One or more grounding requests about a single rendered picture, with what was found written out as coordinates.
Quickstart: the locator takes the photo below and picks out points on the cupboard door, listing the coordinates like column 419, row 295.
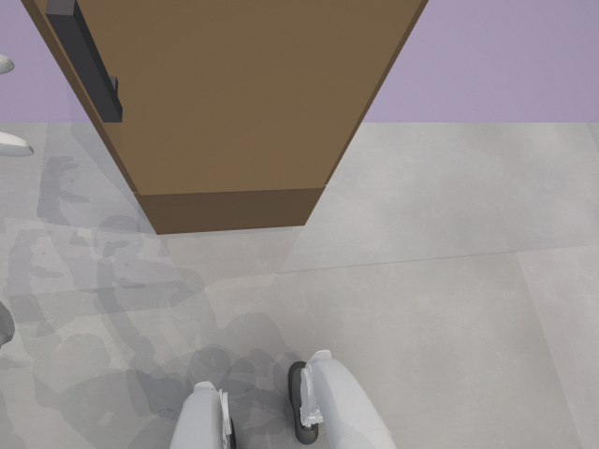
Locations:
column 239, row 95

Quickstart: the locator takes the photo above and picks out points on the left robot hand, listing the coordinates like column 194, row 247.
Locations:
column 11, row 145

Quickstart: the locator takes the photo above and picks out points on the robot thigh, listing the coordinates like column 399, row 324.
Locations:
column 203, row 422
column 351, row 421

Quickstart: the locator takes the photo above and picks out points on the robot right thigh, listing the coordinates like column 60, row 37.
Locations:
column 351, row 421

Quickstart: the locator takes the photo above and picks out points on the robot left thigh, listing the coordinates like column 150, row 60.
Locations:
column 203, row 422

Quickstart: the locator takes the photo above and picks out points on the handle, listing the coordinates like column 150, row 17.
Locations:
column 70, row 27

